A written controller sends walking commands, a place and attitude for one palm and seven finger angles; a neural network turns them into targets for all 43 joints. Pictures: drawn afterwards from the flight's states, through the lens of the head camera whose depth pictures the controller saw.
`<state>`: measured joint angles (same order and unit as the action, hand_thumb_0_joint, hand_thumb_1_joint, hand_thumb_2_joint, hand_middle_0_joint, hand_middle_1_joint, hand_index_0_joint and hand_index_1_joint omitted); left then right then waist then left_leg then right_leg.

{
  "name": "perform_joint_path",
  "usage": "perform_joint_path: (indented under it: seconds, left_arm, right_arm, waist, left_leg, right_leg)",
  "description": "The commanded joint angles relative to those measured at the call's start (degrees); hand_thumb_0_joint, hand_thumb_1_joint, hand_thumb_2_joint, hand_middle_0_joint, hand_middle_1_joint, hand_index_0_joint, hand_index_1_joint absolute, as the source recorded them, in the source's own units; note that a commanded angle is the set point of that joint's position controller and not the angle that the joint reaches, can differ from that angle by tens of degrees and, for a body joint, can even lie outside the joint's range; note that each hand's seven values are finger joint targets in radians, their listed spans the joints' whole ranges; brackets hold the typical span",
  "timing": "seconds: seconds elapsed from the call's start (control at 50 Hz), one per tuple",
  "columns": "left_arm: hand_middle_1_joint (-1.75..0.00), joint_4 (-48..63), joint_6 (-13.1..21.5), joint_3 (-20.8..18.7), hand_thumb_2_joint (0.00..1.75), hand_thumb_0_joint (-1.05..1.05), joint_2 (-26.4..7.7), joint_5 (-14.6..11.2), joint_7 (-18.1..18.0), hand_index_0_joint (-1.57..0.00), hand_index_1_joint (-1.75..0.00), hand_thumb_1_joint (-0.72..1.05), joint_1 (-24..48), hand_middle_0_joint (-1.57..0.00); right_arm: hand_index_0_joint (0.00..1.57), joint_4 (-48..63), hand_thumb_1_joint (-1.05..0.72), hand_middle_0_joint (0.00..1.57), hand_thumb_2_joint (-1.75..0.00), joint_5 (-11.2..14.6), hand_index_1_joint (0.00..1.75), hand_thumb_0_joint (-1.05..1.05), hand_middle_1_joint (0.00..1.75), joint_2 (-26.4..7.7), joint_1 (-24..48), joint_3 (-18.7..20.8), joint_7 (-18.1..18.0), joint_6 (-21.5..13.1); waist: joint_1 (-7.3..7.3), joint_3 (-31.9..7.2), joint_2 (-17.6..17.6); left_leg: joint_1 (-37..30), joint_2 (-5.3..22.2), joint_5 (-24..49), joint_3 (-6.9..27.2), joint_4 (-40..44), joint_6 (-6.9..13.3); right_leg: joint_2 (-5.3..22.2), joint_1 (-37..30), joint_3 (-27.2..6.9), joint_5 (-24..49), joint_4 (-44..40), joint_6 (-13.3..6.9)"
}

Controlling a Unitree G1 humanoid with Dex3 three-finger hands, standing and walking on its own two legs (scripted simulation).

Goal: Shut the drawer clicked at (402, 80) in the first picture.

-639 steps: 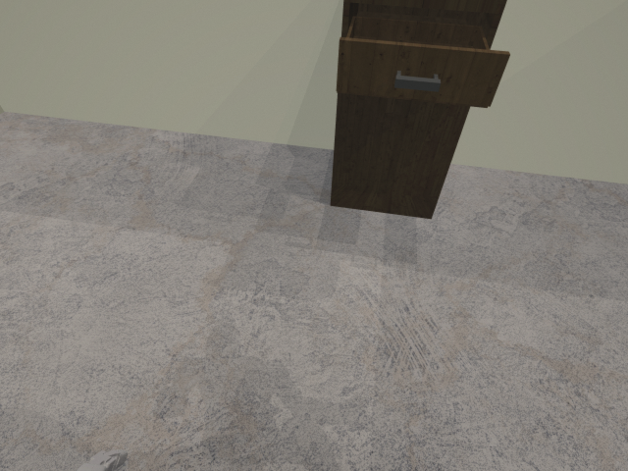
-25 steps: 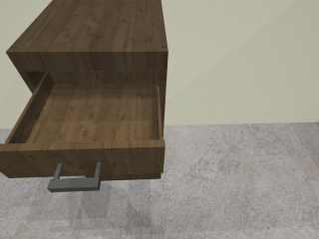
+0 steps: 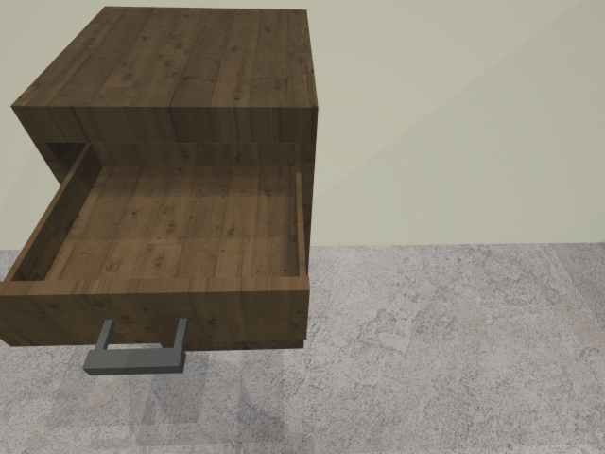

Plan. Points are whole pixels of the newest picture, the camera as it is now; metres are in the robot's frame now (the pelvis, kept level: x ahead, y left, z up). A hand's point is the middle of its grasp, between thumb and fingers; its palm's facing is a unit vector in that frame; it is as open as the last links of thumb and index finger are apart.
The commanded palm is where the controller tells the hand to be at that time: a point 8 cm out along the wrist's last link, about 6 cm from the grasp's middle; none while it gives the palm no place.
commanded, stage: look again from close up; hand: left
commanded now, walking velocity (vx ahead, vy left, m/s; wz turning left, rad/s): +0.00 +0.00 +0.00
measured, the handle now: (141, 344) +0.24 +0.23 +0.02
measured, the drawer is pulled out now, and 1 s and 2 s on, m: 0.30 0.30 0.30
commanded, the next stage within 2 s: come to a stop and stand still in 0.16 s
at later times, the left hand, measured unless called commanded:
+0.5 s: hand out of the picture -0.02 +0.17 -0.18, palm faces +0.02 -0.98 -0.20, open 7.4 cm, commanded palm none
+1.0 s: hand out of the picture -0.06 +0.21 -0.18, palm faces +0.03 -0.98 -0.18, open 7.4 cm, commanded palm none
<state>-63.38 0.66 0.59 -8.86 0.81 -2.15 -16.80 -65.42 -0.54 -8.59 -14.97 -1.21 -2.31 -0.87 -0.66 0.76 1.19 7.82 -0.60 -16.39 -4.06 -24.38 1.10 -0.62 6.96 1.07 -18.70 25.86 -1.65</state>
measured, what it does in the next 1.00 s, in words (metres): shifts its weight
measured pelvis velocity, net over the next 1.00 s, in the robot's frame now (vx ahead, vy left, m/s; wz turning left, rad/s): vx -0.04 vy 0.04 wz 0.01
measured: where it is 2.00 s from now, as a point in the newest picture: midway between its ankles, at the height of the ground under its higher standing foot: outside the picture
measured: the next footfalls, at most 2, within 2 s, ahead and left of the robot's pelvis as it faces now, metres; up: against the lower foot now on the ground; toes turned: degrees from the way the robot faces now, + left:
none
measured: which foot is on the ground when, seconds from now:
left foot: down 0.00-1.00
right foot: down 0.00-1.00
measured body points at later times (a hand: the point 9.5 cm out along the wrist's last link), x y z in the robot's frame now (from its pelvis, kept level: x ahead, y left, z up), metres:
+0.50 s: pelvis -0.02 +0.01 -0.01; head +0.00 +0.01 +0.44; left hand -0.02 +0.23 -0.17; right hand +0.00 -0.22 -0.16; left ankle -0.04 +0.10 -0.74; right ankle -0.05 -0.10 -0.74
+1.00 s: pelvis -0.04 +0.04 +0.00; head -0.04 +0.06 +0.45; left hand -0.06 +0.27 -0.17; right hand -0.03 -0.18 -0.15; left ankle -0.04 +0.11 -0.74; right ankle -0.05 -0.10 -0.74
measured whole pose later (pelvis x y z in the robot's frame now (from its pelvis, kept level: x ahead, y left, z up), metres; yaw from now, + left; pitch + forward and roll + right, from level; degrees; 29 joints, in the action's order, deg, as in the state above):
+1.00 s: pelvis -0.04 +0.04 +0.00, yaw +1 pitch -2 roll +0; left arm -61.4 -0.2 0.9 -9.8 1.2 -2.3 -18.7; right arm -62.5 -0.5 -8.7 -16.3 -0.8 -0.9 -0.4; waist -0.6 1.7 1.5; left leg 11.2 -3.3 -13.9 -4.4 -26.4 4.9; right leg 2.2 9.5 0.9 -15.6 26.7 1.7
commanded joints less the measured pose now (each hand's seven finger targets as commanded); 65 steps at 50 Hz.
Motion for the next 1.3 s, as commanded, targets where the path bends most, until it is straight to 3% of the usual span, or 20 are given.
perform_joint_path:
  seconds: [0.0,0.26,0.28,0.3,0.32,0.34,0.36,0.38,0.4,0.48,0.52,0.56,0.62,0.68,0.78,1.06,1.18,1.28]
  left_arm:
    - [-0.3,1.32,0.59,-1.07,0.9,0.0,-5.55,-0.27,-0.27,-0.2,-0.3,0.9,-4.07,-0.2]
    - [-0.3,0.91,0.76,-1.05,0.9,0.0,-5.02,-0.34,-0.2,-0.2,-0.3,0.9,-4.65,-0.2]
    - [-0.3,-0.67,2.44,-1.18,0.9,0.0,-5.97,0.72,-2.59,-0.2,-0.3,0.9,-7.88,-0.2]
    - [-0.3,0.64,2.21,-1.5,0.9,0.0,-8.65,0.06,-2.33,-0.2,-0.3,0.9,-6.6,-0.2]
    - [-0.3,1.58,2.19,-1.12,0.9,0.0,-7.47,-0.24,-1.91,-0.2,-0.3,0.9,-6.58,-0.2]
    - [-0.3,1.73,2.25,-0.75,0.9,0.0,-6.55,-0.52,-1.75,-0.2,-0.3,0.9,-5.83,-0.2]
    - [-0.3,2.04,2.27,-0.77,0.9,0.0,-6.07,-0.55,-1.67,-0.2,-0.3,0.9,-5.26,-0.2]
    - [-0.3,2.46,2.33,-0.9,0.9,0.0,-5.87,-0.54,-1.62,-0.2,-0.3,0.9,-5.04,-0.2]
    - [-0.3,3.26,1.93,-0.74,0.9,0.0,-5.83,-0.48,-1.55,-0.2,-0.3,0.9,-4.61,-0.2]
    - [-0.3,3.71,1.09,-0.79,0.9,0.0,-5.74,-0.19,-1.22,-0.2,-0.3,0.9,-3.37,-0.2]
    - [-0.3,4.02,0.66,-0.65,0.9,0.0,-5.73,-0.09,-1.06,-0.2,-0.3,0.9,-3.48,-0.2]
    - [-0.3,4.24,0.58,-0.71,0.9,0.0,-5.7,-0.04,-0.93,-0.2,-0.3,0.9,-3.53,-0.2]
    - [-0.3,4.78,0.24,-0.73,0.9,0.0,-5.63,0.01,-0.86,-0.2,-0.3,0.9,-3.52,-0.2]
    - [-0.3,4.81,0.15,-0.63,0.9,0.0,-5.62,0.0,-0.71,-0.2,-0.3,0.9,-3.53,-0.2]
    - [-0.3,4.88,-0.13,-0.61,0.9,0.0,-5.46,0.14,-0.42,-0.2,-0.3,0.9,-3.81,-0.2]
    - [-0.3,2.65,0.28,-0.35,0.9,0.0,-4.56,0.07,-0.51,-0.2,-0.3,0.9,-6.02,-0.2]
    - [-0.3,1.88,0.23,-0.25,0.9,0.0,-4.02,0.11,-0.59,-0.2,-0.3,0.9,-6.84,-0.2]
    - [-0.3,1.53,0.3,-0.31,0.9,0.0,-3.75,0.05,-0.67,-0.2,-0.3,0.9,-7.28,-0.2]
  right_arm:
    - [0.2,1.22,-0.9,0.2,-0.9,0.14,0.3,0.0,0.3,-4.98,-3.59,0.88,-0.28,-0.81]
    - [0.2,0.78,-0.9,0.2,-0.9,0.01,0.3,0.0,0.3,-4.72,-4.42,1.01,-0.26,-0.86]
    - [0.2,5.28,-0.9,0.2,-0.9,0.44,0.3,0.0,0.3,-6.68,0.76,1.43,0.41,-1.32]
    - [0.2,6.74,-0.9,0.2,-0.9,0.51,0.3,0.0,0.3,-4.78,0.7,1.25,0.57,-0.42]
    - [0.2,5.79,-0.9,0.2,-0.9,0.07,0.3,0.0,0.3,-3.09,-2.98,1.33,0.4,-0.5]
    - [0.2,5.43,-0.9,0.2,-0.9,-0.14,0.3,0.0,0.3,-3.75,-5.01,1.59,0.39,-0.81]
    - [0.2,5.35,-0.9,0.2,-0.9,0.01,0.3,0.0,0.3,-4.6,-4.97,1.81,0.36,-0.77]
    - [0.2,5.48,-0.9,0.2,-0.9,0.15,0.3,0.0,0.3,-4.84,-4.33,2.01,0.36,-0.62]
    - [0.2,5.87,-0.9,0.2,-0.9,0.02,0.3,0.0,0.3,-5.3,-4.71,2.08,0.35,-0.64]
    - [0.2,6.1,-0.9,0.2,-0.9,0.07,0.3,0.0,0.3,-5.21,-1.98,2.04,0.62,0.01]
    - [0.2,6.38,-0.9,0.2,-0.9,-0.02,0.3,0.0,0.3,-5.84,-2.13,1.93,0.79,0.08]
    - [0.2,6.43,-0.9,0.2,-0.9,-0.03,0.3,0.0,0.3,-5.88,-1.92,1.97,0.91,-0.06]
    - [0.2,6.41,-0.9,0.2,-0.9,-0.16,0.3,0.0,0.3,-6.63,-2.41,1.9,0.85,-0.4]
    - [0.2,6.53,-0.9,0.2,-0.9,-0.14,0.3,0.0,0.3,-7.0,-1.87,1.88,0.91,-0.4]
    - [0.2,6.52,-0.9,0.2,-0.9,-0.09,0.3,0.0,0.3,-7.65,-1.88,1.94,0.97,-0.51]
    - [0.2,3.87,-0.9,0.2,-0.9,0.32,0.3,0.0,0.3,-6.72,-3.66,1.76,0.84,-1.05]
    - [0.2,2.89,-0.9,0.2,-0.9,0.38,0.3,0.0,0.3,-6.17,-3.83,1.71,0.83,-1.0]
    - [0.2,2.33,-0.9,0.2,-0.9,0.43,0.3,0.0,0.3,-5.81,-4.39,1.65,0.71,-1.2]
  waist:
    - [0.17,2.58,-0.24]
    - [0.21,2.0,-0.6]
    - [-0.89,5.59,-1.54]
    - [0.77,3.88,-1.61]
    - [1.43,0.41,-1.09]
    - [2.04,-5.03,0.67]
    - [1.92,-7.5,2.16]
    - [1.75,-7.32,3.83]
    - [1.65,-6.73,2.66]
    - [1.03,3.41,-1.15]
    - [0.83,5.26,-0.75]
    - [0.72,5.58,-0.52]
    - [0.55,4.04,-3.0]
    - [0.51,4.52,-1.68]
    - [0.12,5.25,-2.41]
    - [0.34,2.96,-0.41]
    - [0.31,4.36,-1.01]
    - [0.27,2.86,-1.53]
  left_leg:
    - [0.02,6.52,15.89,5.76,3.22,1.43]
    - [-0.38,6.38,14.93,5.9,3.09,1.28]
    - [6.13,6.57,21.08,3.59,-10.19,-0.65]
    - [5.58,5.02,14.99,3.5,-7.54,-1.38]
    - [4.68,4.01,7.67,3.28,-5.37,-0.12]
    - [3.4,4.52,9.3,3.81,-6.04,0.47]
    - [2.58,4.92,10.97,4.34,-6.38,0.62]
    - [2.69,5.11,11.92,4.68,-6.34,0.68]
    - [1.79,5.4,14.0,4.41,-5.6,0.81]
    - [5.53,5.51,10.74,6.55,-2.74,1.12]
    - [6.38,5.8,8.2,7.34,-1.32,1.52]
    - [6.92,5.46,6.51,7.85,-0.41,1.7]
    - [6.15,6.27,7.61,9.09,1.19,2.31]
    - [6.78,6.06,4.39,9.49,2.48,2.4]
    - [7.91,6.84,-0.56,11.13,6.15,2.8]
    - [3.38,6.71,6.56,10.01,6.18,2.72]
    - [3.94,6.55,5.35,10.11,7.02,2.59]
    - [2.17,6.64,8.44,9.95,6.75,2.56]
  right_leg:
    - [6.3,2.71,-5.06,19.78,-3.64,-0.61]
    - [6.41,3.04,-5.42,19.07,-4.04,-0.78]
    - [9.76,5.29,-7.94,43.06,-3.87,1.68]
    - [11.1,2.44,-7.86,51.09,-1.61,-0.62]
    - [11.2,0.21,-8.23,48.7,0.5,-1.05]
    - [10.16,-1.96,-6.26,45.58,1.94,-1.97]
    - [9.36,-2.75,-5.82,41.14,1.83,-1.98]
    - [8.96,-2.61,-5.75,39.18,1.34,-1.86]
    - [8.24,-1.86,-5.69,36.52,2.08,-2.0]
    - [6.93,5.53,-5.52,17.79,-0.88,-1.63]
    - [5.84,6.57,-5.33,9.81,-1.86,-1.44]
    - [5.69,6.93,-5.44,7.02,-2.54,-1.31]
    - [5.13,5.65,-4.34,6.05,-1.52,-0.97]
    - [5.15,5.82,-4.25,4.9,-2.04,-0.79]
    - [4.98,5.69,-3.03,3.73,-1.85,-0.16]
    - [6.03,5.12,-3.09,8.52,-3.12,0.52]
    - [6.15,5.49,-2.99,8.11,-3.75,0.64]
    - [6.35,5.03,-2.79,9.14,-3.71,0.8]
